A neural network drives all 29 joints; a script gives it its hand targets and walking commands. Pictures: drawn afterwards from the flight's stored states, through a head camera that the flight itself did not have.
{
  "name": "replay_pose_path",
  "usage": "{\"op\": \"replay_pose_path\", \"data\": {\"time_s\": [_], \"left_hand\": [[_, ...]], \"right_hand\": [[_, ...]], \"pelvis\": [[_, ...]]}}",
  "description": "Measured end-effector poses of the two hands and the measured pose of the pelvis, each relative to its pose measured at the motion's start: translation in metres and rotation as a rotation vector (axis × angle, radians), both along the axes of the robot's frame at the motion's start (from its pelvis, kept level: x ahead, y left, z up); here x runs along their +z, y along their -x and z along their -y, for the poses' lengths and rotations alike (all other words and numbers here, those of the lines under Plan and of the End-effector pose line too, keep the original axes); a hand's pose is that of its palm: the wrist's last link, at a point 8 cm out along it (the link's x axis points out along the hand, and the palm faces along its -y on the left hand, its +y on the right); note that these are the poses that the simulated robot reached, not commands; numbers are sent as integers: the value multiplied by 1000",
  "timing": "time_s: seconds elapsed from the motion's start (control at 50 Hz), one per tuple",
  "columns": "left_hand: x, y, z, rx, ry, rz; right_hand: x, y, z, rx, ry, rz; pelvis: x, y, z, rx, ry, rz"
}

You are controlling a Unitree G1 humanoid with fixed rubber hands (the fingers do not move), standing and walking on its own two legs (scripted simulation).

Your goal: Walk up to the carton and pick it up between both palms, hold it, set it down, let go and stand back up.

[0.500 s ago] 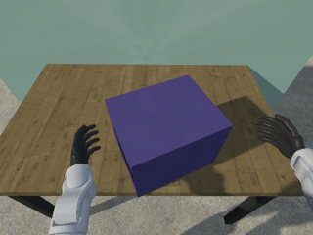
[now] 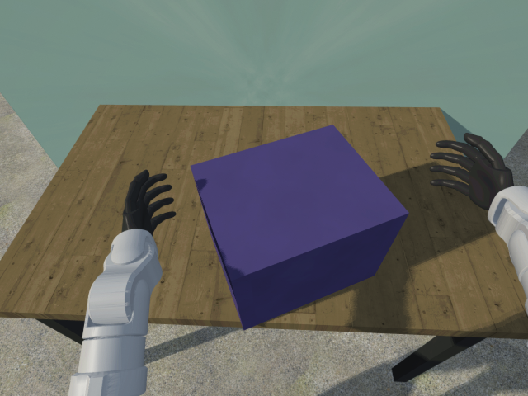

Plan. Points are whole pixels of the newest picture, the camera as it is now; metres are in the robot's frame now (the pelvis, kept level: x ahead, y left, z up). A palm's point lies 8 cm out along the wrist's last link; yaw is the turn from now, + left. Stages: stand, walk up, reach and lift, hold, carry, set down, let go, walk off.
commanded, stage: reach and lift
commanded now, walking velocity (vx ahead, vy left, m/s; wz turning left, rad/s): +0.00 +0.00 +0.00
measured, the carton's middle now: (289, 224) +0.41 +0.06 -0.01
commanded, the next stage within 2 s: none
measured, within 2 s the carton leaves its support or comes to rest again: neither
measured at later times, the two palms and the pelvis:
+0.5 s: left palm (141, 186) +0.33 +0.26 +0.14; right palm (471, 134) +0.49 -0.19 +0.17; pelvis +0.00 +0.00 +0.00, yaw +1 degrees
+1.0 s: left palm (154, 216) +0.33 +0.26 +0.07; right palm (441, 165) +0.49 -0.17 +0.10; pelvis +0.00 +0.01 +0.00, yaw +1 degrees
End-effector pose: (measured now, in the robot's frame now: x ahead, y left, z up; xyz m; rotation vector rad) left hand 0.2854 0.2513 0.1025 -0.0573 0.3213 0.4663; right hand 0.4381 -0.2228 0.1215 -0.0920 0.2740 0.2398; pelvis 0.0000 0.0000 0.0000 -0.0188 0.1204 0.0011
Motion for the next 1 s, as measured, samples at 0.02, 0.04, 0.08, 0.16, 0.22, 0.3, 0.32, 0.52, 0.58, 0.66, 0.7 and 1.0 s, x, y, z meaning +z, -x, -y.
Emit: {"op": "replay_pose_path", "data": {"time_s": [0.02, 0.04, 0.08, 0.16, 0.22, 0.3, 0.32, 0.52, 0.58, 0.66, 0.7, 1.0], "left_hand": [[0, -1, 0, 3, 3, -8], [0, -1, -1, 7, 6, -19], [0, -2, -3, 15, 6, -33], [4, -6, -6, 30, 9, -40], [11, -13, -7, 31, 21, -29], [23, -22, -5, 23, 4, -10], [25, -24, -4, 20, 7, -9], [37, -46, -7, 20, 9, -34], [34, -51, -8, 18, 22, -31], [30, -54, -11, 22, 16, -40], [29, -54, -12, 28, 6, -44], [-30, -41, -6, 28, 32, -81]], "right_hand": [[2, -2, -1, 0, 3, -5], [4, -4, -3, -4, 2, -12], [7, -8, -5, -7, -1, -17], [14, -17, -8, -16, -8, -19], [21, -24, -14, -7, -1, -9], [29, -34, -22, 5, -25, 1], [31, -36, -24, 4, -27, 0], [44, -58, -34, 1, -35, -20], [45, -63, -39, 3, -23, -12], [47, -69, -48, 18, -39, 4], [45, -71, -50, 17, -46, 3], [-21, -55, -49, 13, 11, -59]], "pelvis": [[0, 1, 1, 1, -1, 0], [0, 1, 2, 3, -1, -1], [0, 3, 3, 8, -2, -3], [-1, 6, 5, 16, -3, -13], [-2, 7, 6, 14, -5, -30], [-2, 6, 5, 20, -3, -48], [-2, 5, 4, 22, -3, -50], [-1, 3, 1, 11, -6, -66], [-1, 0, 0, 14, -4, -82], [-2, -1, -1, 17, -2, -99], [-1, -2, -2, 18, -1, -100], [-3, -1, -6, 9, 0, -127]]}}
